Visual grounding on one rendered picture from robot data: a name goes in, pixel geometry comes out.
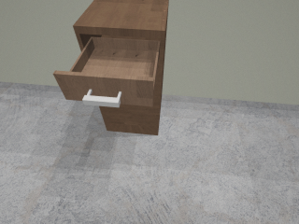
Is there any handle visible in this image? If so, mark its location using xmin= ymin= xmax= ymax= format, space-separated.
xmin=82 ymin=89 xmax=122 ymax=108

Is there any drawer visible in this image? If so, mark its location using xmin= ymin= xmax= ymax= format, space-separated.
xmin=53 ymin=36 xmax=161 ymax=107

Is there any cabinet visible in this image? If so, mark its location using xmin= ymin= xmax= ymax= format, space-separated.
xmin=73 ymin=0 xmax=169 ymax=135

